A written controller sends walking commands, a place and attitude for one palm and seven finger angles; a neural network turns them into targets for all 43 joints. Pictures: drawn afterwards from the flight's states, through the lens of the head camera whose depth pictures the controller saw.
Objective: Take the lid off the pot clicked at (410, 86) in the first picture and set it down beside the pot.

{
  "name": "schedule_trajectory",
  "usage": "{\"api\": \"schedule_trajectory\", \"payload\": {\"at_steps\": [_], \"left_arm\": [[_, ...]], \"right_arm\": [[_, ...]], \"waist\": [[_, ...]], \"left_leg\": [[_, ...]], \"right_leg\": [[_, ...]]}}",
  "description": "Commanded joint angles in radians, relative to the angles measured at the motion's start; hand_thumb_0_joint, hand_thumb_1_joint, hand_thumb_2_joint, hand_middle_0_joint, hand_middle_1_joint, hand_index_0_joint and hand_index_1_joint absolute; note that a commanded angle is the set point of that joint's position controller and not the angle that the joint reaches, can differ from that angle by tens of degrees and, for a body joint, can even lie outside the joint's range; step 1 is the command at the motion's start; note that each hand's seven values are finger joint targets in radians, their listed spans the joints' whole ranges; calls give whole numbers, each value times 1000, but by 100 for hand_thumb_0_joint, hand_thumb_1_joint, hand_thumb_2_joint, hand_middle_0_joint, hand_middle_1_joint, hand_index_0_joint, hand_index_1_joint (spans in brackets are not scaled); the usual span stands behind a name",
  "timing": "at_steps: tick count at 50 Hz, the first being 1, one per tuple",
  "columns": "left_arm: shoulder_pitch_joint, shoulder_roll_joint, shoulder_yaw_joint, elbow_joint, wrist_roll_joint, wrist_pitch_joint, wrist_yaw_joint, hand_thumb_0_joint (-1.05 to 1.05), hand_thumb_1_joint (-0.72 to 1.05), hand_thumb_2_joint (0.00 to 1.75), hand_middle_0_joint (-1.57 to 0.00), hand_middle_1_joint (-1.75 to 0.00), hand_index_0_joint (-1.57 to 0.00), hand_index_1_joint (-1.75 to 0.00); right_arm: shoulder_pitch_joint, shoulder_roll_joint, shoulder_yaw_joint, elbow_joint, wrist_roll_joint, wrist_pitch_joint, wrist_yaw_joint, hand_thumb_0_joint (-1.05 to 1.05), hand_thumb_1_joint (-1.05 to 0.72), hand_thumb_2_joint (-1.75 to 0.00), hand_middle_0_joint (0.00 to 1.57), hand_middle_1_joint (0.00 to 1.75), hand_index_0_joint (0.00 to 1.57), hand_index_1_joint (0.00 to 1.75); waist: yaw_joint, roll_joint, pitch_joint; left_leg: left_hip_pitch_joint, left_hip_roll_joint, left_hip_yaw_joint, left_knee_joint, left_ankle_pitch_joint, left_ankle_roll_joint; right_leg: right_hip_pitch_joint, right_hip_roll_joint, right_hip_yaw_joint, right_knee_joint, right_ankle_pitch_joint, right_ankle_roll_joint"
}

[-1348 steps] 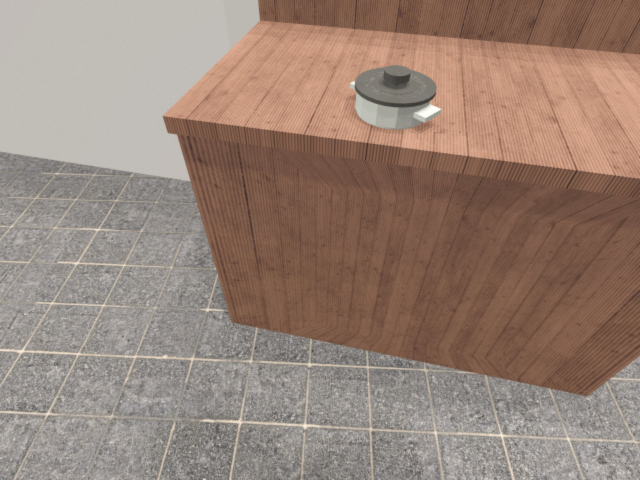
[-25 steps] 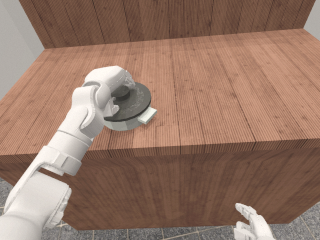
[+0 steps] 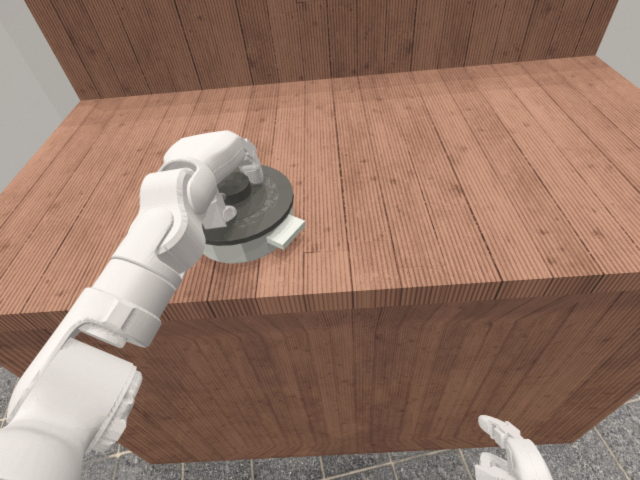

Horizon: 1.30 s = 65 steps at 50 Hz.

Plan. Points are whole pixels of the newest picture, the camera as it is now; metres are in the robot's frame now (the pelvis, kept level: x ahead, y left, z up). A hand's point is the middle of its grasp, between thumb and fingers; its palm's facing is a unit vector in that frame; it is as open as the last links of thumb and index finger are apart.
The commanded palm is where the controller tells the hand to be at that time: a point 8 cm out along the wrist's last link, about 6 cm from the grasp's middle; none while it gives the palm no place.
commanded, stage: close the fingers and squeeze the knob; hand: left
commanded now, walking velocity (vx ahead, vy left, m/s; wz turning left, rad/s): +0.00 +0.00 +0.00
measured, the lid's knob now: (231, 187) +0.45 +0.13 +0.15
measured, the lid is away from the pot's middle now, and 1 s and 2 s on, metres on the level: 0.01 0.01 0.01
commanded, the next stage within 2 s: lift the lid straight up in 0.64 s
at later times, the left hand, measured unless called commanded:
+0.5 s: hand (221, 198) +0.42 +0.13 +0.17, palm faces -0.19 -0.12 -0.97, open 8.1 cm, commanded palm +0.39 +0.15 +0.23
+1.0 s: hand (220, 197) +0.41 +0.13 +0.17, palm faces -0.20 -0.10 -0.98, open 8.0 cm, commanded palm +0.39 +0.14 +0.25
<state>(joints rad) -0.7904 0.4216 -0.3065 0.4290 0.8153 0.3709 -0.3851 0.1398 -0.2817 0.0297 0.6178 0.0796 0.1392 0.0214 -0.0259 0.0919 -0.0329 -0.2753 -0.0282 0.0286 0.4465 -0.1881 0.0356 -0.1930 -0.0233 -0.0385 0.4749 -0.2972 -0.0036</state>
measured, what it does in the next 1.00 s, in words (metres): stands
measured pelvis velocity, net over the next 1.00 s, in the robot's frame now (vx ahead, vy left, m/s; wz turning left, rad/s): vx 0.00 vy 0.00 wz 0.00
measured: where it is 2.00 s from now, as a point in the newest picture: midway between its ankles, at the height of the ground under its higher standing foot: outside the picture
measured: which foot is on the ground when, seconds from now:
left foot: down 0.00-1.00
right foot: down 0.00-1.00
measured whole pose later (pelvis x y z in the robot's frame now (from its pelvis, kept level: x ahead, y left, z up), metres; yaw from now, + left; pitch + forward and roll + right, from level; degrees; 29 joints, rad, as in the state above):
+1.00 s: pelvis +0.00 +0.00 +0.00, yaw +0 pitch +1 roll +0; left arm -0.76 0.44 -0.33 0.33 0.80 0.39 -0.41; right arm 0.12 -0.27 0.03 0.61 0.07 0.13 0.03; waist -0.02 0.10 -0.02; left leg -0.26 -0.03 0.03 0.44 -0.19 0.04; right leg -0.17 -0.03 -0.04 0.46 -0.30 0.00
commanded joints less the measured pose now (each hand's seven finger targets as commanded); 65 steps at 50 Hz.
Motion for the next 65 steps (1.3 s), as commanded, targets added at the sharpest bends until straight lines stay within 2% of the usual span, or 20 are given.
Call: {"api": "schedule_trajectory", "payload": {"at_steps": [1, 10, 13, 20, 24, 25, 29, 32, 33, 37, 40, 43, 47, 49, 52, 53, 58, 61, 62, 65], "left_arm": [[-448, 181, 109, -199, 16, -8, 21, 0, 13, 113, -75, -76, -75, -76], [-436, 176, 104, -182, 11, 1, 17, 0, 19, 122, -78, -68, -79, -69], [-423, 207, 134, -236, 12, -7, 18, 0, 23, 122, -79, -69, -80, -70], [-394, 214, 144, -250, 5, -2, 13, 0, 31, 124, -81, -71, -83, -71], [-390, 189, 118, -224, 7, 2, 11, 0, 35, 124, -83, -71, -84, -72], [-390, 226, 156, -235, 10, 1, 16, 0, 36, 124, -83, -72, -84, -72], [-387, 170, 107, -249, 7, 0, 12, 0, 41, 125, -84, -73, -86, -72], [-384, 232, 165, -275, -5, -2, 20, 0, 43, 125, -86, -74, -87, -73], [-379, 203, 135, -264, 10, -2, 17, 0, 44, 125, -86, -74, -87, -73], [-410, 162, 103, -272, -7, 3, 19, 0, 46, 125, -86, -75, -88, -73], [-471, 225, 141, -273, 18, 6, 25, 0, 46, 125, -86, -75, -88, -73], [-501, 251, 161, -364, 13, -4, 23, 0, 46, 125, -86, -75, -88, -73], [-491, 220, 142, -328, -14, 2, 17, 0, 47, 125, -86, -75, -88, -73], [-547, 209, 118, -303, 6, 6, 14, 0, 47, 125, -87, -75, -88, -73], [-566, 241, 148, -374, -17, -9, 20, 0, 47, 125, -87, -75, -88, -73], [-592, 255, 150, -370, 4, -9, 21, 0, 47, 125, -87, -75, -88, -73], [-624, 249, 143, -339, 4, -10, 15, 0, 47, 125, -87, -75, -88, -73], [-654, 192, 93, -309, 2, -4, 7, 0, 47, 125, -87, -75, -88, -73], [-632, 218, 129, -326, -20, -10, 11, 0, 47, 125, -87, -75, -88, -73], [-670, 262, 153, -277, 14, -5, 11, 0, 47, 125, -87, -75, -88, -73]], "right_arm": [[-152, -88, -33, -167, 5, -55, 2, 0, -90, -90, 20, 30, 20, 30], [-152, -87, -31, -161, 8, -50, 3, 0, -90, -90, 20, 30, 20, 30], [-153, -86, -32, -170, 2, -53, 7, 0, -90, -90, 20, 30, 20, 30], [-163, -84, -30, -175, 4, -51, 9, 0, -90, -90, 20, 30, 20, 30], [-168, -85, -27, -173, 3, -47, 8, 0, -90, -90, 20, 30, 20, 30], [-159, -86, -29, -169, 3, -49, 7, 0, -90, -90, 20, 30, 20, 30], [-164, -82, -29, -175, 2, -45, 11, 0, -90, -90, 20, 30, 20, 30], [-161, -98, -35, -175, 2, -43, 11, 0, -90, -90, 20, 30, 20, 30], [-167, -81, -27, -180, 2, -47, 11, 0, -90, -90, 20, 30, 20, 30], [-163, -91, -37, -175, 4, -40, 11, 0, -90, -90, 20, 30, 20, 30], [-164, -83, -28, -168, 1, -49, 6, 0, -90, -90, 20, 30, 20, 30], [-164, -77, -34, -175, -3, -59, 11, 0, -90, -90, 20, 30, 20, 30], [-156, -89, -40, -161, 1, -58, 14, 0, -90, -90, 20, 30, 20, 30], [-165, -79, -33, -158, 1, -62, 7, 0, -90, -90, 20, 30, 20, 30], [-164, -88, -38, -164, 0, -79, 9, 0, -90, -90, 20, 30, 20, 30], [-167, -73, -32, -161, -2, -85, 11, 0, -90, -90, 20, 30, 20, 30], [-165, -74, -31, -150, -1, -90, 10, 0, -90, -90, 20, 30, 20, 30], [-172, -74, -30, -143, 1, -94, 10, 0, -90, -90, 20, 30, 20, 30], [-163, -85, -38, -147, 0, -93, 12, 0, -90, -90, 20, 30, 20, 30], [-171, -76, -24, -138, -4, -96, 6, 0, -90, -90, 20, 30, 20, 30]], "waist": [[15, -108, -340], [7, -138, -295], [19, -106, -359], [20, -149, -330], [15, -118, -303], [22, -133, -319], [15, -115, -332], [18, -120, -343], [23, -118, -355], [4, -100, -327], [18, -108, -346], [25, -90, -436], [6, -96, -367], [8, -115, -345], [12, -58, -400], [23, -65, -436], [18, -104, -402], [11, -92, -357], [10, -80, -371], [26, -112, -375]], "left_leg": [[230, -25, -35, -13, 244, 35], [209, -25, -30, -15, 221, 35], [236, -25, -33, -9, 271, 35], [215, -26, -31, -5, 270, 35], [212, -25, -31, -6, 266, 33], [218, -22, -32, -5, 270, 33], [233, -22, -35, 2, 307, 32], [226, -20, -38, 3, 292, 33], [230, -24, -32, -1, 300, 32], [237, -18, -41, -1, 264, 33], [234, -23, -42, -7, 272, 32], [282, -23, -50, 3, 355, 36], [267, -18, -52, -1, 333, 35], [256, -22, -49, -17, 285, 34], [293, -24, -60, -10, 323, 37], [303, -24, -60, -19, 332, 31], [285, -24, -55, -31, 299, 32], [282, -26, -60, -35, 265, 30], [290, -25, -61, -30, 265, 35], [268, -27, -55, -43, 247, 30]], "right_leg": [[27, 46, 1, -43, 384, -36], [13, 47, -2, -51, 381, -31], [51, 47, 2, -38, 415, -34], [55, 45, 2, -42, 441, -29], [27, 48, -3, -43, 418, -32], [38, 46, 0, -40, 425, -32], [32, 50, -5, -37, 436, -34], [51, 46, 0, -38, 433, -37], [55, 48, 3, -33, 435, -33], [13, 48, -6, -47, 390, -38], [41, 49, 0, -39, 415, -37], [86, 50, 9, -30, 466, -36], [53, 50, -2, -44, 452, -38], [37, 56, -2, -50, 412, -36], [60, 49, 2, -46, 437, -41], [78, 53, 5, -38, 432, -38], [70, 53, 2, -49, 417, -36], [26, 56, -5, -56, 380, -40], [36, 50, -4, -62, 378, -43], [54, 49, 2, -56, 369, -41]]}}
